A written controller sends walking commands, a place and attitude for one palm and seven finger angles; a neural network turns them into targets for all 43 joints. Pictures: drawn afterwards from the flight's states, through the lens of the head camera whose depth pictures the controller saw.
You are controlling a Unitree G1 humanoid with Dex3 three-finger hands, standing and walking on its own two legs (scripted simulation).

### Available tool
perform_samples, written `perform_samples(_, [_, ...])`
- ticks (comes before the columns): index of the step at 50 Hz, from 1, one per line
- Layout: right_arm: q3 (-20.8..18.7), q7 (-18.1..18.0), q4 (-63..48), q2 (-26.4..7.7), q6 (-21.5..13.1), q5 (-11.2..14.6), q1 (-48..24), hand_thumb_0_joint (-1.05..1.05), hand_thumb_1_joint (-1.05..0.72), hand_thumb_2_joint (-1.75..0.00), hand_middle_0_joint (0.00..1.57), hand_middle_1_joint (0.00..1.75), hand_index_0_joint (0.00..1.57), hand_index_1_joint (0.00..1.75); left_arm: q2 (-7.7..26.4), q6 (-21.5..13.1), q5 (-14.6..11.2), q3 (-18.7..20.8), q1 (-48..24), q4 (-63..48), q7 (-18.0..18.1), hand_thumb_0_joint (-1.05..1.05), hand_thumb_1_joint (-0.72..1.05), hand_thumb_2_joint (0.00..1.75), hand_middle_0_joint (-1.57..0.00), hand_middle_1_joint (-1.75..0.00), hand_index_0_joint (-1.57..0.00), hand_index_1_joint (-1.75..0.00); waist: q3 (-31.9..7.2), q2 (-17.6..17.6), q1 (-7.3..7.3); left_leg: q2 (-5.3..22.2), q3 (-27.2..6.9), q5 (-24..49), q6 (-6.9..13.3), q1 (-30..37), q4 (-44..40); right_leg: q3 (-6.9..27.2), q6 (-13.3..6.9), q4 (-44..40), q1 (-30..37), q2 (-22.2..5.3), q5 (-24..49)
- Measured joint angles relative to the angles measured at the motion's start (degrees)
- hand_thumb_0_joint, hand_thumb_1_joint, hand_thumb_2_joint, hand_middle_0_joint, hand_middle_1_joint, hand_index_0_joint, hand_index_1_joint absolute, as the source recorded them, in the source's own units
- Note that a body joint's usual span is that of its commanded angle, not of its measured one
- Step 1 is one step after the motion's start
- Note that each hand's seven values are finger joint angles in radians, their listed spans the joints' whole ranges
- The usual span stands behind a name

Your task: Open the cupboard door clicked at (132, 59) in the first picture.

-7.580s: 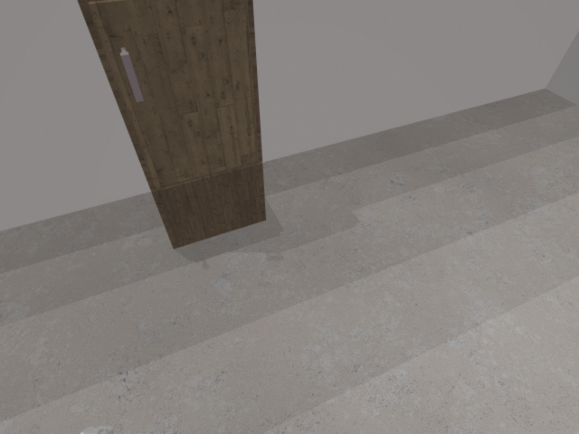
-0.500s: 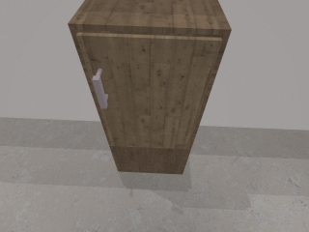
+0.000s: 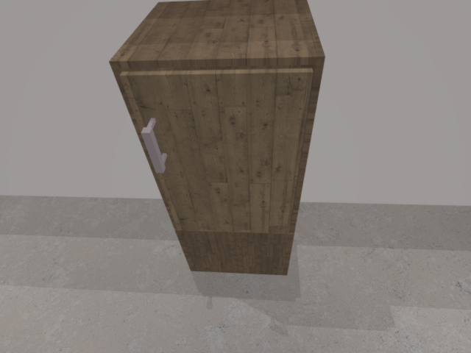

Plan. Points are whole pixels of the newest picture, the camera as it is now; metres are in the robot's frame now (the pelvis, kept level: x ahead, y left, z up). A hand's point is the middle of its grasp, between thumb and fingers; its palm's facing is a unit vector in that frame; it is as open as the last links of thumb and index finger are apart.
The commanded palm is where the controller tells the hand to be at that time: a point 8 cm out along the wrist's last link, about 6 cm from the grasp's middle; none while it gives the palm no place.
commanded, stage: come to a stop and stand still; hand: left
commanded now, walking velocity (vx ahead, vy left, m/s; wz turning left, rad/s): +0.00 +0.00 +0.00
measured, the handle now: (156, 146) +0.56 +0.24 +0.03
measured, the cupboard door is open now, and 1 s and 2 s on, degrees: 0 0 0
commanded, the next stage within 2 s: look again from close up in 0.60 s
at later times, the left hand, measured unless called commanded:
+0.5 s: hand out of the picture +0.01 +0.14 -0.17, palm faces +0.05 -0.97 -0.23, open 7.3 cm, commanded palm none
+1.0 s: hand out of the picture +0.01 +0.13 -0.17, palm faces +0.07 -0.97 -0.21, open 7.3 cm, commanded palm none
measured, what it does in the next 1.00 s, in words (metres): stands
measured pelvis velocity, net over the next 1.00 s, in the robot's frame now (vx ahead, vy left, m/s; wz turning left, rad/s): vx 0.02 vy -0.04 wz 0.04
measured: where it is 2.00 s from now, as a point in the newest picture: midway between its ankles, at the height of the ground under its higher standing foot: outside the picture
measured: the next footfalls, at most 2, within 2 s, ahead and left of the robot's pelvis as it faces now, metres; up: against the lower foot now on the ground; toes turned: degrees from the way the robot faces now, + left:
none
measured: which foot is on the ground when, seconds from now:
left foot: down 0.00-1.00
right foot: down 0.00-1.00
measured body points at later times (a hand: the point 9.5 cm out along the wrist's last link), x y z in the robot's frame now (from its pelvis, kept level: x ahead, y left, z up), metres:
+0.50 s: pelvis +0.01 -0.04 +0.00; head +0.02 -0.06 +0.45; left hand +0.01 +0.19 -0.15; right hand -0.04 -0.24 -0.17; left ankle -0.04 +0.10 -0.74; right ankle +0.03 -0.10 -0.74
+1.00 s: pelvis +0.02 -0.04 +0.00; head +0.03 -0.05 +0.45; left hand +0.01 +0.19 -0.15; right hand +0.01 -0.25 -0.17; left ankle -0.04 +0.10 -0.74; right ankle +0.03 -0.10 -0.74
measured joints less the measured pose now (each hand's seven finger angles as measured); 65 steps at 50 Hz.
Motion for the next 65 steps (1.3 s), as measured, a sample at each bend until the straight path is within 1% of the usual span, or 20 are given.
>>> perform_samples(8, [0.68,-0.10,5.27,1.03,-0.12,0.07,4.06,0.00,-0.92,-0.90,0.20,0.30,0.20,0.30,-1.37,-0.94,-0.21,0.01,-1.08,2.01,0.06,0.01,0.91,0.90,-0.20,-0.30,-0.20,-0.30,0.70,-0.18,-0.71,0.76,-1.02,1.02,-1.30,0.53,-1.77,-1.09,-1.27,-1.32,0.58,0.70,0.36])
perform_samples(15, [1.08,-0.31,8.10,2.89,-0.27,0.12,5.99,0.00,-0.92,-0.90,0.20,0.30,0.20,0.30,-0.90,-1.36,-0.28,0.43,-2.54,3.23,0.60,0.02,0.93,0.90,-0.20,-0.30,-0.20,-0.30,1.31,-0.70,-1.39,1.63,-1.77,0.89,-2.41,0.79,-1.84,-1.93,-2.34,-1.41,1.01,1.47,-0.07])
perform_samples(21, [1.14,-0.37,8.71,4.01,-0.31,0.07,5.96,0.00,-0.91,-0.90,0.20,0.30,0.20,0.30,-0.48,-1.60,-0.34,0.76,-3.28,3.25,0.83,0.02,0.94,0.90,-0.20,-0.30,-0.20,-0.30,1.33,-1.02,-1.44,2.37,-2.44,0.53,-3.11,0.56,-1.39,-2.65,-3.02,-1.68,1.26,2.12,-0.29])
perform_samples(27, [0.93,-0.49,8.26,4.30,-0.46,0.09,4.74,0.00,-0.91,-0.90,0.20,0.30,0.20,0.30,-0.36,-1.64,-0.29,0.99,-3.38,3.13,0.94,0.02,0.94,0.90,-0.20,-0.30,-0.20,-0.30,1.11,-1.26,-1.22,2.95,-2.83,0.26,-3.53,0.47,-1.21,-3.08,-3.39,-2.28,1.61,2.67,-0.28])
perform_samples(43, [0.64,-0.87,7.06,3.58,-0.97,0.15,1.95,0.00,-0.91,-0.90,0.20,0.30,0.20,0.30,-0.42,-1.60,-0.16,1.09,-2.77,3.21,0.80,0.01,0.94,0.90,-0.20,-0.30,-0.20,-0.30,0.92,-1.98,-0.19,3.06,-3.11,0.31,-3.60,1.40,-2.35,-3.32,-3.27,-3.39,2.62,2.80,-0.31])
perform_samples(50, [0.71,-0.93,7.26,3.71,-0.98,0.11,1.85,0.00,-0.91,-0.90,0.20,0.30,0.20,0.30,-0.41,-1.56,-0.14,1.08,-2.77,3.32,0.73,0.01,0.93,0.90,-0.20,-0.30,-0.20,-0.30,1.07,-2.16,-0.04,2.82,-3.10,0.35,-3.45,1.76,-2.64,-3.28,-3.09,-3.29,2.83,2.56,-0.48])
perform_samples(63, [0.88,-0.92,8.01,4.40,-0.88,0.09,2.63,0.00,-0.91,-0.90,0.20,0.30,0.20,0.30,-0.33,-1.48,-0.12,1.16,-2.90,3.10,0.79,0.01,0.93,0.90,-0.20,-0.30,-0.20,-0.30,1.48,-2.30,-0.17,2.45,-3.13,0.35,-3.21,1.99,-2.77,-3.26,-2.87,-2.91,2.87,2.19,-0.77])
perform_samples(64, [0.79,-0.70,7.93,4.26,-0.75,0.26,2.45,0.00,-0.91,-0.90,0.20,0.30,0.20,0.30,-0.49,-1.92,-0.04,1.15,-2.90,3.04,1.25,0.01,0.93,0.90,-0.20,-0.30,-0.20,-0.30,1.48,-2.00,-0.10,2.90,-2.72,0.07,-3.16,0.80,-0.97,-3.38,-2.66,-3.01,2.56,2.41,-0.57])
perform_samples(65, [1.17,-0.80,5.69,3.87,-1.28,0.97,3.01,0.00,-0.91,-0.90,0.20,0.30,0.20,0.30,-0.31,0.99,-2.74,1.25,0.01,-5.37,1.65,0.02,0.94,0.90,-0.20,-0.30,-0.20,-0.30,1.74,-1.86,0.08,3.11,-2.60,-0.29,-2.76,0.25,0.04,-3.15,-2.53,-2.53,2.00,2.64,-0.50])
